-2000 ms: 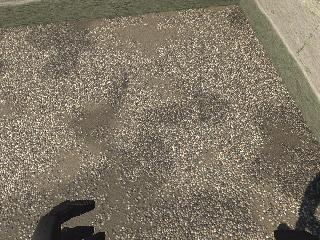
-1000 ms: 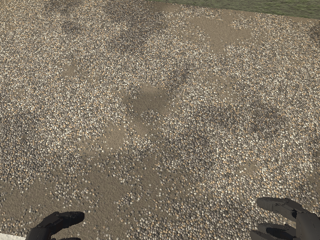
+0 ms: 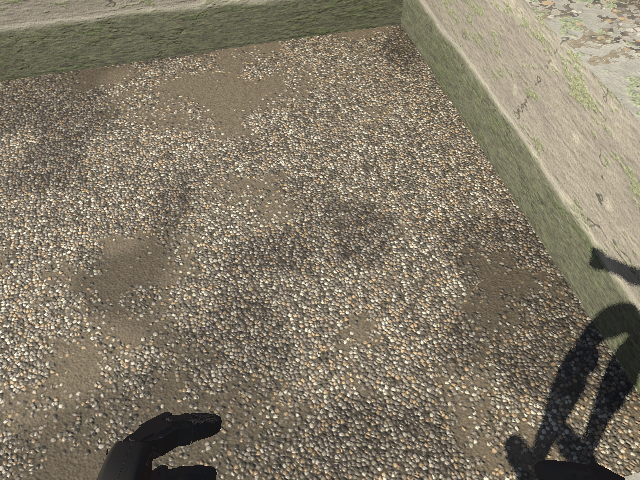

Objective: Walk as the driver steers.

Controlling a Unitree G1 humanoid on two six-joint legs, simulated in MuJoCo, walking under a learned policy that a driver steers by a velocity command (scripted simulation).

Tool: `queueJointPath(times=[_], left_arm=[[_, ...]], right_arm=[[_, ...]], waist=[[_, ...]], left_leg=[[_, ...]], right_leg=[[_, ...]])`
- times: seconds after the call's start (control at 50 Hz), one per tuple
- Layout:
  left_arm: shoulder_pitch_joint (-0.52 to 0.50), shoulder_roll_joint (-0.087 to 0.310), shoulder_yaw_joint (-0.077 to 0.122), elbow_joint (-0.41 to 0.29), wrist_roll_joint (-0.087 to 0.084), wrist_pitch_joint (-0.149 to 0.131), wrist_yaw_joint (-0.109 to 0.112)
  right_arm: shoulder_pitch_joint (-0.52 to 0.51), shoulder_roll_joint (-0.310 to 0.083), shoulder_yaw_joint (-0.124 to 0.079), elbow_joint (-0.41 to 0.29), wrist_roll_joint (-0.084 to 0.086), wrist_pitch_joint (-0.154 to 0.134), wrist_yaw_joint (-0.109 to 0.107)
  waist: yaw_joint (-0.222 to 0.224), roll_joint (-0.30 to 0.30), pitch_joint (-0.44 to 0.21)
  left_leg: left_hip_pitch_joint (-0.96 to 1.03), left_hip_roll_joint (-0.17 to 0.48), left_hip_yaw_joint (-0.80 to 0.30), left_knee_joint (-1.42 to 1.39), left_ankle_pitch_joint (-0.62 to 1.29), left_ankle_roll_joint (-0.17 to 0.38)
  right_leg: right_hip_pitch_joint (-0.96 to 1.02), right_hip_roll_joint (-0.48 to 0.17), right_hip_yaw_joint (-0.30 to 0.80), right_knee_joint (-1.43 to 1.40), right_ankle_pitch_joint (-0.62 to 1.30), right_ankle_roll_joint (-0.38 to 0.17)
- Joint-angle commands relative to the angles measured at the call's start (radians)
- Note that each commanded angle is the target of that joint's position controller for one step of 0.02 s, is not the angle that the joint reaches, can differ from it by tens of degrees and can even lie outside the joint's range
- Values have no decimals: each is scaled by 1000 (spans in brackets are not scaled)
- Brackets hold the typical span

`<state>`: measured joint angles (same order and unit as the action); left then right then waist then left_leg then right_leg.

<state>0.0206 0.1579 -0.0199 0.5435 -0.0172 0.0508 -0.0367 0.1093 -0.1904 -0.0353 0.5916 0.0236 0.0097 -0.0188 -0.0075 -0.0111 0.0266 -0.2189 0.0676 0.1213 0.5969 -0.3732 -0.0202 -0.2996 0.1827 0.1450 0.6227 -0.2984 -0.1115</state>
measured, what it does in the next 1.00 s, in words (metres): shifts its weight, turning left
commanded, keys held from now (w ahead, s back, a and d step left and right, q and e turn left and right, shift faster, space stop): w+q+shift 0.62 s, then w+e+shift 0.28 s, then e+shift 0.10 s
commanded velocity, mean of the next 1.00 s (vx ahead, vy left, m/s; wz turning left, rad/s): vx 0.98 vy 0.00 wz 0.41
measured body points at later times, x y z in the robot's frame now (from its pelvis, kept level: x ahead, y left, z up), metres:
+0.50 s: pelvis -0.01 +0.03 +0.00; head +0.01 +0.05 +0.45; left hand +0.10 +0.32 -0.08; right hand +0.30 -0.08 -0.04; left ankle -0.04 +0.13 -0.73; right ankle +0.01 -0.05 -0.73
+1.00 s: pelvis -0.03 +0.08 +0.01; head -0.02 +0.08 +0.46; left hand +0.13 +0.35 -0.06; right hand +0.24 -0.05 -0.06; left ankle -0.04 +0.13 -0.73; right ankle +0.01 -0.05 -0.72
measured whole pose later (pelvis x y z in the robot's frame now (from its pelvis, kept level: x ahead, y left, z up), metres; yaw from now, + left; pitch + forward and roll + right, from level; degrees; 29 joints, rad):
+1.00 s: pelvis -0.03 +0.08 +0.01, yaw +17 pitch -1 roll +0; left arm 0.04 0.18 0.02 0.60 -0.04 0.02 0.01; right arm 0.05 -0.16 0.03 0.56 -0.02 0.02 0.02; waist -0.04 0.02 0.03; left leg -0.24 -0.16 -0.07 0.52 -0.25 0.11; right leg -0.24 -0.03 0.00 0.56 -0.31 0.01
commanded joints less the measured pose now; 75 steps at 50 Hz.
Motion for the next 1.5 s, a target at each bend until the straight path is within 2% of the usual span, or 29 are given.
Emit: queueJointPath(times=[0.02, 0.08, 0.18, 0.22, 0.24, 0.38, 0.46, 0.56, 0.6, 0.66, 0.72, 0.74, 0.82, 0.88, 0.9, 0.96, 1.0, 1.1, 1.18, 1.22, 1.24, 1.26, 1.28, 1.3, 1.32, 1.36, 1.4, 1.46, 1.5], left_arm=[[-29, 125, 38, -74, 17, -23, 21], [-28, 119, 35, -62, 29, -39, 36], [-46, 110, 32, -67, 33, -41, 44], [-37, 131, 38, -65, 33, -43, 44], [-41, 137, 42, -69, 32, -47, 46], [-41, 146, 53, -71, 36, -65, 52], [-25, 145, 68, -66, 36, -71, 63], [-23, 151, 86, -70, 33, -62, 59], [-29, 145, 88, -74, 32, -62, 55], [-53, 86, 71, -85, 30, -66, 46], [-65, 90, 65, -84, 15, -76, 52], [-58, 100, 67, -76, 11, -76, 55], [-62, 77, 58, -53, -16, -67, 63], [-77, 60, 52, -32, -33, -53, 58], [-88, 70, 58, -39, -41, -48, 55], [-55, 64, 53, -31, -26, -46, 48], [-41, 95, 62, -31, -13, -43, 44], [-31, 125, 68, -56, 11, -40, 29], [7, 149, 76, -58, 16, -41, 20], [40, 166, 82, -57, 10, -38, 20], [66, 187, 89, -55, 2, -35, 24], [92, 238, 105, -59, 1, -35, 29], [129, 284, 120, -61, 3, -28, 36], [193, 311, 131, -54, 23, -20, 39], [229, 321, 143, -47, 29, -19, 49], [198, 290, 141, -38, 29, -9, 62], [133, 231, 118, -42, 24, 0, 59], [120, 181, 86, -13, 39, 12, 48], [160, 175, 74, 18, 44, 19, 43]], right_arm=[[-104, -55, -9, -84, 22, -13, -4], [-125, -35, -2, -81, 38, -2, -6], [-138, -26, 2, -85, 35, 2, -1], [-149, -32, 3, -93, 28, 4, 3], [-155, -45, -3, -104, 33, 5, 6], [-189, -53, 0, -150, 19, 7, 27], [-182, -83, -7, -155, 18, 6, 42], [-178, -107, -16, -164, 29, 14, 57], [-154, -106, -17, -159, 32, 21, 57], [-142, -70, 7, -158, 25, 24, 56], [-177, -90, 11, -167, 4, 18, 57], [-181, -93, 11, -169, -3, 18, 56], [-144, -86, 21, -143, -23, 9, 46], [-125, -65, 34, -127, -35, 7, 42], [-120, -70, 33, -124, -36, 5, 39], [-98, -87, 33, -109, -42, -1, 31], [-114, -95, 28, -116, -44, -7, 24], [-65, -121, 11, -113, -43, -21, 5], [-20, -151, -9, -96, -50, -21, -11], [-32, -152, -15, -100, -52, -14, -14], [-54, -143, -14, -112, -52, -13, -13], [-85, -142, -17, -133, -49, -13, -8], [-128, -155, -22, -157, -39, -12, -5], [-145, -160, -20, -166, -39, -18, -1], [-136, -169, -19, -162, -34, -27, -1], [-107, -169, -17, -143, -38, -31, 1], [-43, -170, -17, -102, -42, -6, -3], [-40, -98, 13, -83, -30, 32, 8], [-10, -76, 25, -59, -23, 37, 19]], waist=[[73, -71, -179], [78, -55, -163], [69, -28, -113], [64, -20, -99], [59, -29, -88], [44, -24, -103], [45, 32, -132], [36, 68, -132], [21, 70, -132], [-3, 89, -182], [-8, 124, -173], [-11, 107, -171], [-40, 76, -184], [-70, 60, -156], [-72, 68, -134], [-45, 63, -126], [-22, 72, -112], [-7, 87, -84], [2, 51, -80], [11, 6, -74], [20, -56, -61], [27, -147, -46], [68, -241, -32], [102, -256, -59], [101, -202, -90], [51, -104, -146], [10, -56, -205], [21, -89, -188], [40, -134, -167]], left_leg=[[-74, -51, -57, -21, 61, 18], [-99, -72, -128, 2, 50, 34], [-82, -72, -158, 8, 87, 50], [-76, -79, -160, 14, 104, 58], [-79, -85, -165, 18, 108, 59], [-127, -83, -181, 17, 198, 81], [-158, -80, -240, 5, 315, 109], [-210, -99, -329, 18, 480, 136], [-220, -110, -362, 17, 519, 136], [-155, -115, -432, -34, 542, 127], [-82, -96, -520, -140, 432, 117], [-48, -92, -520, -147, 437, 109], [62, -82, -478, -162, 502, 55], [70, -51, -443, -191, 444, 27], [53, -43, -434, -206, 402, 15], [44, -14, -438, -221, 352, 5], [32, -10, -415, -214, 280, 28], [7, 45, -379, -179, 195, 117], [0, 72, -315, -96, 208, 149], [-35, 39, -234, -23, 185, 125], [-89, -20, -164, 47, 114, 92], [-169, -109, -89, 159, 18, 47], [-327, -189, -82, 266, -132, 15], [-512, -200, -151, 380, -293, 8], [-602, -183, -208, 492, -299, 2], [-604, -152, -238, 576, -165, -21], [-474, -124, -195, 544, -92, -41], [-200, -115, -116, 286, -56, -21], [-69, -100, -112, 121, -38, 11]], right_leg=[[241, -210, 214, -179, 463, 70], [252, -244, 177, -189, 483, 124], [179, -266, 133, -225, 321, 162], [160, -266, 92, -231, 271, 167], [146, -263, 70, -236, 221, 166], [170, -274, -94, -164, 144, 112], [232, -252, -209, -68, 171, 116], [252, -236, -259, 4, 141, 125], [247, -227, -270, 22, 95, 128], [209, -199, -290, 42, 92, 138], [150, -194, -274, -11, 75, 134], [137, -204, -266, -29, 87, 130], [125, -226, -245, -88, 93, 118], [121, -208, -201, -95, 70, 112], [111, -200, -185, -86, 54, 108], [86, -174, -141, -57, 1, 103], [46, -155, -137, -24, -13, 98], [-53, -130, -114, 65, -66, 64], [-103, -141, -62, 93, -57, 23], [-99, -167, 25, 60, -10, -1], [-81, -205, 131, -5, 23, -23], [-53, -261, 311, -96, 98, -63], [52, -304, 498, -159, 249, -136], [208, -361, 623, -200, 396, -207], [276, -386, 654, -191, 494, -247], [278, -331, 546, -136, 636, -209], [196, -284, 378, -125, 654, -146], [-5, -193, 221, -156, 439, -51], [-60, -210, 248, -209, 186, -44]])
